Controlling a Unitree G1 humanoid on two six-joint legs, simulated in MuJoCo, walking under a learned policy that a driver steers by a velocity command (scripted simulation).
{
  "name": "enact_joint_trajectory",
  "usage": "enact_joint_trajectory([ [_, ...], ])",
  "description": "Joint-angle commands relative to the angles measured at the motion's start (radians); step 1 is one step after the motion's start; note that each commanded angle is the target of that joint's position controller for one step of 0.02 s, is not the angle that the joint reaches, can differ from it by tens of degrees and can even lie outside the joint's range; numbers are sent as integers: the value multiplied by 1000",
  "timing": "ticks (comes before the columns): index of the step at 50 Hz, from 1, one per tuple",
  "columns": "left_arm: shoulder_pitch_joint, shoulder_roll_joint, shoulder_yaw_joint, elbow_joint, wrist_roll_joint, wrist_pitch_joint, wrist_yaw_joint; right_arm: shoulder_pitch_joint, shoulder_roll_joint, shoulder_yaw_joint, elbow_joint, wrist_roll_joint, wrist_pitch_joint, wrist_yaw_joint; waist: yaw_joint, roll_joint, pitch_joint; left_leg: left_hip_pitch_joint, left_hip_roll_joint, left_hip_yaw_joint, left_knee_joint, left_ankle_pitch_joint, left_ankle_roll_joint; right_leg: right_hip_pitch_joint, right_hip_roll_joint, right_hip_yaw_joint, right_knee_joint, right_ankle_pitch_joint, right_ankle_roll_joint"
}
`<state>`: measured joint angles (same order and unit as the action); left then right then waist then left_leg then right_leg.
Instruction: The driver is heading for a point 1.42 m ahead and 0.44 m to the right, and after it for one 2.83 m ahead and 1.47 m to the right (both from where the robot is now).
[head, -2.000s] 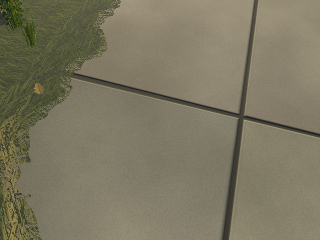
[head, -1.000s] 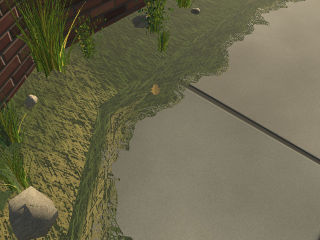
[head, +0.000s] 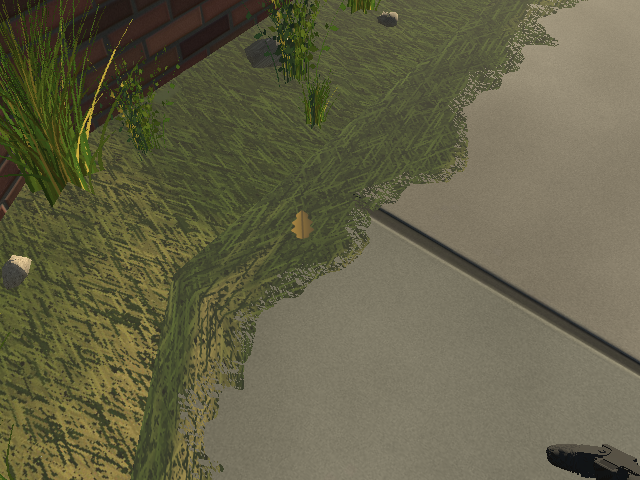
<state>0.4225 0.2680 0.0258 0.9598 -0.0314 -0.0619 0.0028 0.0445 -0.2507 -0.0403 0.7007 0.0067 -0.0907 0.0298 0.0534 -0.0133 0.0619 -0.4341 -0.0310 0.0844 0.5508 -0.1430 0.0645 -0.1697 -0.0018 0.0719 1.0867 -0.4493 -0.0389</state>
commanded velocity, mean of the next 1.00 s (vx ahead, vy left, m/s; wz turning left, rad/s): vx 0.50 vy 0.00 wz -0.50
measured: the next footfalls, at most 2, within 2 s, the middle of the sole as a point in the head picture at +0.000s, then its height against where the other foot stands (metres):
right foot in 0.44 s outside the picture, level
left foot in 0.94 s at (401, 344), level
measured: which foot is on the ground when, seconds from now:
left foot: down 0.00-0.44, up 0.46-0.92, down 0.94-1.00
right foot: up 0.00-0.42, down 0.44-0.94, up 0.96-1.00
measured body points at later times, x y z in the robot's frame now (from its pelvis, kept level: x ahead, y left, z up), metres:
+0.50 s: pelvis +0.28 -0.07 -0.01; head +0.32 -0.10 +0.44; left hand +0.53 +0.13 -0.09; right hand +0.25 -0.36 -0.14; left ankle +0.12 +0.10 -0.66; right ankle +0.36 -0.17 -0.72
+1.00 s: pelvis +0.58 -0.13 +0.00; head +0.60 -0.15 +0.45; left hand +0.76 +0.10 -0.11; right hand +0.63 -0.46 -0.08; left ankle +0.71 -0.09 -0.72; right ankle +0.37 -0.17 -0.68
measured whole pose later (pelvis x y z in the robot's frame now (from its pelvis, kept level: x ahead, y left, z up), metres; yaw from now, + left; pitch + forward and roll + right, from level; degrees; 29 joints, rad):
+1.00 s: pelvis +0.58 -0.13 +0.00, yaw -31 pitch +2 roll +1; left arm 0.37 0.30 0.07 0.74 -0.02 -0.03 0.02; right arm 0.06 -0.28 -0.05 0.73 -0.01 -0.13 0.03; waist 0.05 -0.02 0.01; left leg -0.45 -0.05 0.00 0.54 -0.14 0.03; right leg -0.17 0.09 0.21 0.87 -0.53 -0.04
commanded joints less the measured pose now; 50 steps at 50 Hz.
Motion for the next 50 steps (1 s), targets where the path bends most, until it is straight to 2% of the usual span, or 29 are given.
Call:
enact_joint_trajectory([
  [1,-87,136,40,-116,-15,-34,9,167,-104,-39,28,-8,-14,-8,-98,45,-92,419,324,-403,-341,-47,159,-464,-103,42,171,115,-4],
  [3,-23,90,42,-97,-7,-2,13,120,-73,-36,46,-19,-33,-2,-38,93,-78,289,274,-269,-403,9,141,-351,-143,49,123,168,5],
  [6,-55,64,43,-127,0,33,17,110,-95,-44,83,-15,-51,-2,-18,84,-15,204,276,-155,-465,58,151,-394,-161,48,60,208,25],
  [8,-118,70,45,-161,7,34,17,126,-119,-51,101,-20,-51,-12,-29,70,9,224,271,-97,-478,85,150,-466,-164,59,-29,308,38],
  [12,-251,50,33,-209,12,12,-15,156,-159,-57,118,-17,-37,-30,-77,37,22,280,244,32,-472,161,122,-458,-142,-18,-289,513,37],
  [17,-400,49,25,-302,10,11,-49,256,-201,-70,156,7,4,-37,-131,26,50,491,309,77,-397,242,102,-534,-117,-83,-439,447,-1],
  [19,-395,71,35,-329,10,14,-60,248,-222,-76,154,14,23,-40,-105,50,24,550,324,101,-308,455,79,-491,-77,-124,-461,350,-33],
  [20,-358,93,46,-332,10,18,-61,234,-238,-80,148,16,31,-44,-76,74,-16,564,322,116,-224,636,65,-420,-39,-156,-456,295,-53],
  [21,-263,126,66,-318,8,22,-61,219,-247,-82,141,17,41,-47,-18,87,-78,552,310,133,-77,777,50,-294,6,-183,-461,259,-79],
  [22,-100,179,100,-279,4,25,-51,202,-237,-76,132,20,47,-51,72,70,-164,466,271,160,142,779,16,-61,56,-188,-519,307,-117],
  [23,52,275,136,-248,1,38,-28,230,-186,-54,111,-5,39,-52,118,-61,-265,212,222,165,463,446,-33,246,-71,38,-540,312,-179],
  [24,1,359,142,-267,1,27,-28,315,-47,-12,59,-28,8,-36,-15,-273,-357,-215,-2,22,777,-439,-88,530,-297,632,-676,99,-367],
  [25,21,261,114,-296,11,11,-36,200,-146,-27,52,12,-31,-22,66,-133,-419,-321,14,-179,858,-448,-65,565,-334,754,-796,44,-365],
  [26,-16,211,99,-289,19,-2,-39,121,-180,-36,23,43,-50,-15,65,-93,-276,-391,57,-176,829,-346,-39,473,-309,604,-806,131,-318],
  [27,-78,188,92,-298,15,-8,-38,113,-167,-31,26,29,-60,-21,20,-8,-193,-354,103,-173,744,-259,-30,328,-263,475,-799,255,-284],
  [28,-143,158,84,-313,19,-9,-35,116,-172,-38,38,4,-59,-28,-20,14,-144,-287,133,-171,658,-208,-37,200,-223,379,-806,376,-261],
  [29,-177,136,75,-332,31,-10,-30,137,-177,-43,43,-3,-47,-27,-52,-7,-134,-219,152,-180,621,-173,-44,124,-199,331,-827,456,-254],
  [30,-185,137,74,-339,32,-11,-27,148,-173,-45,41,-7,-35,-26,-65,-13,-129,-189,152,-176,586,-156,-59,82,-187,311,-845,507,-259],
  [32,-168,157,79,-336,21,-15,-15,142,-145,-40,34,-20,-15,-27,-73,-4,-109,-178,144,-154,502,-114,-96,18,-165,246,-863,594,-264],
  [35,-124,183,88,-323,16,-9,6,27,-116,-27,-4,-23,-8,-29,-40,-23,-66,-194,112,-139,281,58,-134,-27,-116,182,-869,571,-231],
  [38,-86,189,91,-311,12,0,14,-73,-96,-16,-31,-13,-16,-19,1,-60,-52,-117,62,-128,66,222,-135,-62,-81,166,-855,452,-183],
  [41,-45,188,93,-290,7,7,15,-125,-119,-22,-55,-1,-27,-8,19,-77,-46,-85,42,-150,-20,243,-118,-19,-110,232,-813,390,-167],
  [43,-40,178,92,-285,5,13,20,-120,-145,-32,-58,0,-37,-2,8,-88,-49,-74,40,-172,-63,190,-98,45,-136,291,-756,377,-157],
  [45,-55,175,93,-283,11,21,24,-61,-167,-42,-44,0,-47,0,-24,-121,-60,-20,40,-160,-74,106,-67,86,-156,324,-698,431,-144],
  [46,-66,157,87,-285,13,24,23,20,-179,-53,-19,-5,-53,-2,-64,-126,-93,87,30,-132,-111,113,-42,86,-131,309,-632,511,-126],
  [47,-64,113,70,-290,20,23,18,128,-208,-66,2,-18,-58,-7,-114,-101,-190,281,84,-165,-101,118,1,46,-77,262,-471,543,-95],
  [48,-11,60,47,-300,41,20,17,271,-263,-77,13,-28,-55,-11,-140,46,-341,562,257,-372,-64,85,74,-117,7,181,-184,296,-52],
  [49,141,25,37,-304,-3,10,15,347,-314,-95,70,-22,-41,1,-77,401,-401,791,427,-861,-216,-198,230,-467,119,104,109,-149,12],
  [50,90,133,52,-278,-14,8,19,318,-211,-71,53,8,-39,6,-112,232,-297,732,411,-888,-273,-427,202,-575,53,152,209,-109,16],
])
